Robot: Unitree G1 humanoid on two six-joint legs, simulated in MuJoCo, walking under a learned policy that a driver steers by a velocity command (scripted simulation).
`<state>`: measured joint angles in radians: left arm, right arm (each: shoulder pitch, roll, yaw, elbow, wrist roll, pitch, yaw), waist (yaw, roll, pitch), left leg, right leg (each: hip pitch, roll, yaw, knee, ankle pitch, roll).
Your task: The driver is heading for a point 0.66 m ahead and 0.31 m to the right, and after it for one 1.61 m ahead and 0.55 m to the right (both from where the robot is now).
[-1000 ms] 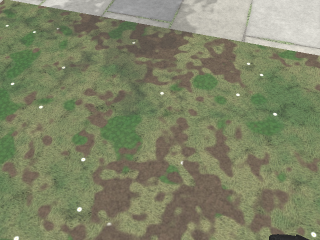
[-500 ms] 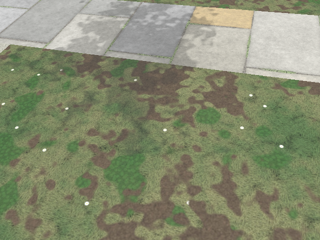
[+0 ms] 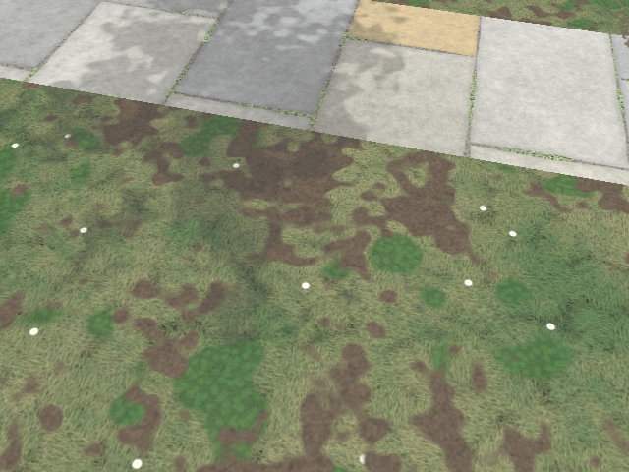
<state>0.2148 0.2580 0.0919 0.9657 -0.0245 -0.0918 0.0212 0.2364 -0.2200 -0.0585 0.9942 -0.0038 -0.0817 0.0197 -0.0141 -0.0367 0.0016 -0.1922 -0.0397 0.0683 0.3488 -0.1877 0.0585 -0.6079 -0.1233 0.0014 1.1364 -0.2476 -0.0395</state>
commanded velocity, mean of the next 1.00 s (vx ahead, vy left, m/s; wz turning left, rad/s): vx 0.50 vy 0.00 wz -0.48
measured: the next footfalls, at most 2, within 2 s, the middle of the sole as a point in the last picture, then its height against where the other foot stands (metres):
right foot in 0.34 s outside the picture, level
left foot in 0.82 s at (330, 393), level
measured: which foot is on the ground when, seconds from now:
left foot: down 0.00-0.36, up 0.38-0.80, down 0.82-1.00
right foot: up 0.00-0.32, down 0.34-0.82, up 0.84-1.00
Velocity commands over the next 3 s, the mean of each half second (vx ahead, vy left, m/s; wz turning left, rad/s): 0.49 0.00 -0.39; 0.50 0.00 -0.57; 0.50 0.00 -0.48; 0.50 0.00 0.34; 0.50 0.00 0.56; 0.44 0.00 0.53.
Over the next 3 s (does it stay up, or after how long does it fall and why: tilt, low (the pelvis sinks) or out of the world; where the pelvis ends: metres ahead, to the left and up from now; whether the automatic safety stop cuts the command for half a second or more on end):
stays up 1.49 -0.64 -0.01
